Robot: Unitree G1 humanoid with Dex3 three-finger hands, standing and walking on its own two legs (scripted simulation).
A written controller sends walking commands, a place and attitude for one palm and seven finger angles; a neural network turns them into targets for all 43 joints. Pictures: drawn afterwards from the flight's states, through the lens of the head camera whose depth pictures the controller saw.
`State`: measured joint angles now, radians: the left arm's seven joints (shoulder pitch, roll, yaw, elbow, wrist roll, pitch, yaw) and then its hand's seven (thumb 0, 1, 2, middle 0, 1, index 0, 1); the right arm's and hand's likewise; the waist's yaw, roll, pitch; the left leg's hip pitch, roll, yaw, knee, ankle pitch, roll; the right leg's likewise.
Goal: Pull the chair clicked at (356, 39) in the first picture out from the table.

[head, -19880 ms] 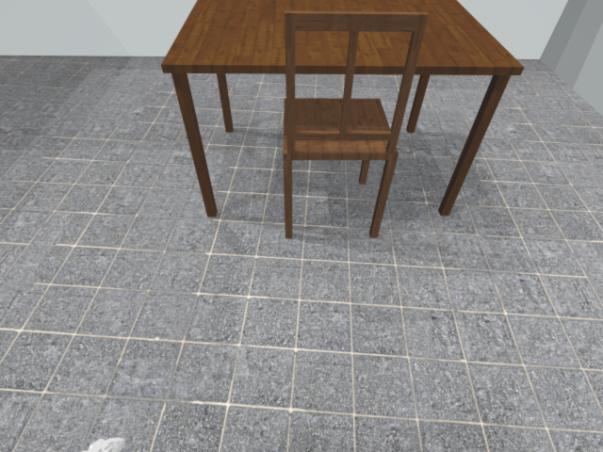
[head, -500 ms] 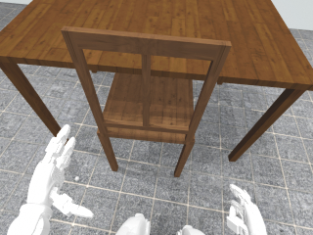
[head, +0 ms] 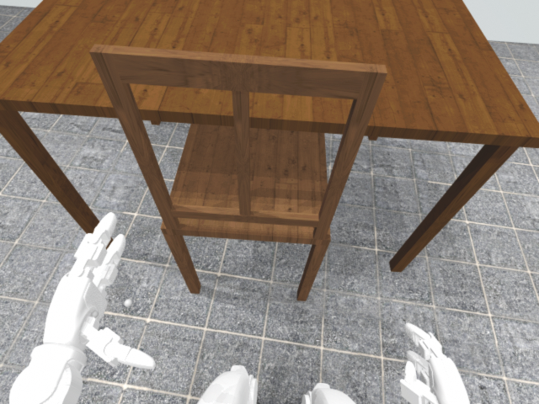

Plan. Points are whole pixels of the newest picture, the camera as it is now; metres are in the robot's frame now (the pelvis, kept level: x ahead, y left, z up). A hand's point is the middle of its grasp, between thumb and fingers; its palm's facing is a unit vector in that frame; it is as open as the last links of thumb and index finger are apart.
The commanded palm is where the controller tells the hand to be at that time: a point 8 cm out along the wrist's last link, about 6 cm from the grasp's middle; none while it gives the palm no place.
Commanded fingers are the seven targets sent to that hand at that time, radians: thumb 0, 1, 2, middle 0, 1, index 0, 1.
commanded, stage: raise the hand toward the chair's back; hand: left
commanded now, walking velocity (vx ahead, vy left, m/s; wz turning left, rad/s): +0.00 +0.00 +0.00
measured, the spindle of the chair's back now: (243, 163) +0.51 +0.08 +0.01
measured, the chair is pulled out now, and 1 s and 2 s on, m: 0.00 0.00 0.00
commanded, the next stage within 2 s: aim the fingers beside a spindle in 0.04 s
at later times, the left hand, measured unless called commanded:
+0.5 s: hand (170, 283) +0.27 +0.16 +0.03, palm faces -0.04 -1.00 -0.05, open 16.9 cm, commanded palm +0.26 +0.22 +0.03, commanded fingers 0.00 -0.50 0.30 -0.06 -0.08 -0.06 -0.08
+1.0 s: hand (208, 262) +0.32 +0.12 +0.01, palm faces -0.06 -1.00 -0.02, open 16.9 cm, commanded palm +0.30 +0.17 +0.01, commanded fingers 0.00 -0.50 0.30 -0.06 -0.08 -0.06 -0.08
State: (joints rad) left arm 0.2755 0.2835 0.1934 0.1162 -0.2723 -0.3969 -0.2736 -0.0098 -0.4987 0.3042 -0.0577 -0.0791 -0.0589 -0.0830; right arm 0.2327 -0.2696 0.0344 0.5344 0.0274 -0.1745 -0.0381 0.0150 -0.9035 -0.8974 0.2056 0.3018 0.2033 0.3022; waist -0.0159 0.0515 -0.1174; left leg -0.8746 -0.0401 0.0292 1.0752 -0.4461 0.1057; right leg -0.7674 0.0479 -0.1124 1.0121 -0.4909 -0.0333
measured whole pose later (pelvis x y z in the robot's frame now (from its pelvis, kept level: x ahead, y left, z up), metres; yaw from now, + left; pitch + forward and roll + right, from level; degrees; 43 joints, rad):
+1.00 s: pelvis +0.01 -0.03 -0.02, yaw +0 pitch +19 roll -3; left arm -0.01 0.20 0.07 0.31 -0.19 -0.43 -0.14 -0.01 -0.50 0.30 -0.06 -0.08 -0.06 -0.08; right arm 0.21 -0.27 0.03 0.55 0.01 -0.13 -0.01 0.01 -0.90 -0.90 0.20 0.30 0.20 0.30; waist -0.03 0.05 -0.14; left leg -1.01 -0.02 0.03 1.18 -0.49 0.08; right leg -0.92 0.06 -0.12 1.14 -0.55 -0.07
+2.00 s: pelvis +0.00 -0.03 -0.04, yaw -1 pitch +21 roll -3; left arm -0.19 0.13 -0.01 0.46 -0.11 -0.50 0.03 -0.01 -0.50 0.30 -0.06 -0.08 -0.06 -0.08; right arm 0.23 -0.25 0.02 0.56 0.00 0.00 0.03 0.01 -0.91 -0.90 0.20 0.30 0.20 0.30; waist -0.05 0.05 -0.17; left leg -1.12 -0.02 0.05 1.25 -0.51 0.08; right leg -1.03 0.06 -0.11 1.23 -0.57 -0.07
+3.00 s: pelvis +0.00 -0.02 -0.04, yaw -2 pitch +22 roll -3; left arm -0.17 0.11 -0.03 0.42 -0.09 -0.51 0.06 -0.01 -0.50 0.30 -0.06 -0.08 -0.06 -0.08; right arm 0.22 -0.25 0.01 0.55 -0.01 0.00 0.03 0.01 -0.91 -0.90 0.20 0.30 0.20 0.30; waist -0.05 0.05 -0.17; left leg -1.12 -0.02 0.05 1.26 -0.52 0.09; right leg -1.03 0.06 -0.10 1.23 -0.57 -0.06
